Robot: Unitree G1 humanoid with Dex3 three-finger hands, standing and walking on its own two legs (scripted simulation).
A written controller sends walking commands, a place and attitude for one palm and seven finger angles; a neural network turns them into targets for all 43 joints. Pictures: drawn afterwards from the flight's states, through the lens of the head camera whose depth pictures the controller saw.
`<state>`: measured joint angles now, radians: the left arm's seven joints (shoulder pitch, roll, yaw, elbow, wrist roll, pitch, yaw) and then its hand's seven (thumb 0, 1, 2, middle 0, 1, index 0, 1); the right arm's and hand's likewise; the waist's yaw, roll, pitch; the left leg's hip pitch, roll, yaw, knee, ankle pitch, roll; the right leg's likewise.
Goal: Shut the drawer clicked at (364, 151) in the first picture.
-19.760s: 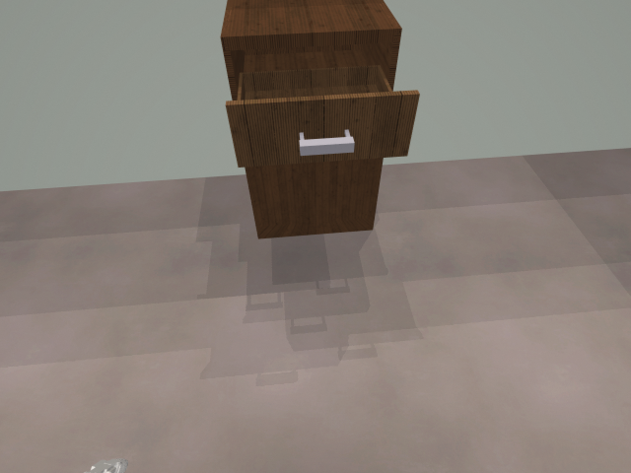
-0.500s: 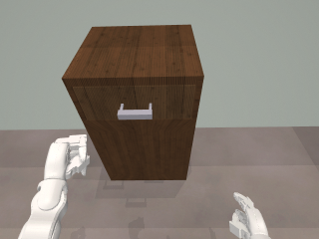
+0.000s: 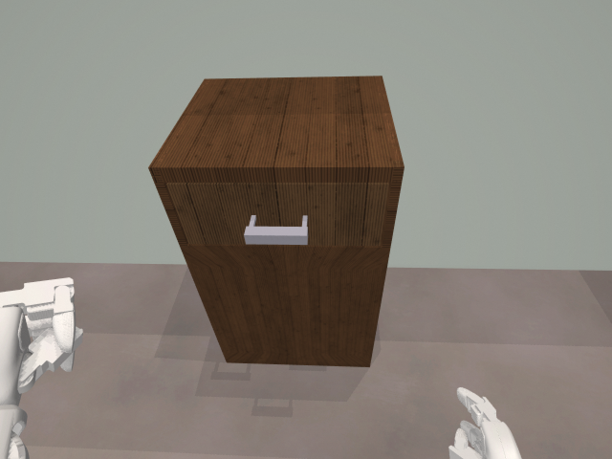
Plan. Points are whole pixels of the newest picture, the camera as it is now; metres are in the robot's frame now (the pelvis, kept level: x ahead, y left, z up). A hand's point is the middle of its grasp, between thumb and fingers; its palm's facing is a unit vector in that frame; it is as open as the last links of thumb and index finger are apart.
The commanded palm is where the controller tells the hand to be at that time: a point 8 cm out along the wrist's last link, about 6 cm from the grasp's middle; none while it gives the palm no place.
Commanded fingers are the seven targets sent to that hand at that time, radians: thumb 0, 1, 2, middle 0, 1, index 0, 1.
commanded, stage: draw the hand back to the body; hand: left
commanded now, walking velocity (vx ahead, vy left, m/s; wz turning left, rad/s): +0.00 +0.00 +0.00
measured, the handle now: (277, 227) +0.58 +0.15 -0.07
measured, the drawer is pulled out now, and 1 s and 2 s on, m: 0.00 0.00 0.00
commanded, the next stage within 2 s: step back with the hand held close in 0.08 s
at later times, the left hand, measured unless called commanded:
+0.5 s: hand (93, 342) +0.18 +0.24 +0.15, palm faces +0.28 -0.82 -0.50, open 3.2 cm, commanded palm +0.12 +0.29 +0.17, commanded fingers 0.00 0.90 0.90 -1.40 -1.60 -1.40 -1.60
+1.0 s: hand (28, 408) +0.11 +0.26 +0.15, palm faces +0.36 -0.80 -0.48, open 3.2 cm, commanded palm +0.05 +0.30 +0.17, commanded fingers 0.00 0.90 0.90 -1.40 -1.60 -1.40 -1.60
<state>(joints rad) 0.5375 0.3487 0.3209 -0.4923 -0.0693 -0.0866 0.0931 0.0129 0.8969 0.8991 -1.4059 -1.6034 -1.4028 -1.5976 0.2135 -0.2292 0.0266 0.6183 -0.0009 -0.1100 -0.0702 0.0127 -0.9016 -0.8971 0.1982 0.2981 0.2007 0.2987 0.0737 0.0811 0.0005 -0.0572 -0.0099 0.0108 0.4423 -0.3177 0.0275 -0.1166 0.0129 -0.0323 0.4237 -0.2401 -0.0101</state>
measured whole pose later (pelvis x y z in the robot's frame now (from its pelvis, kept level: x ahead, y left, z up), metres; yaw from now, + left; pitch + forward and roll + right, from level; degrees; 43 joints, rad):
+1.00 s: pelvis -0.08 +0.02 -0.01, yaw +0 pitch +1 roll -1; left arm 0.61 0.37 0.38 -0.55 0.00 -0.25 0.14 0.01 0.89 0.90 -1.41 -1.60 -1.41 -1.60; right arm 0.22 -0.22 -0.01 0.55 -0.01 -0.06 -0.08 0.01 -0.90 -0.90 0.20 0.30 0.20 0.30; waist -0.01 0.00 0.02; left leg -0.35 -0.03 0.04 0.58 -0.24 0.07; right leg -0.38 0.00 0.01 0.50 -0.14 0.03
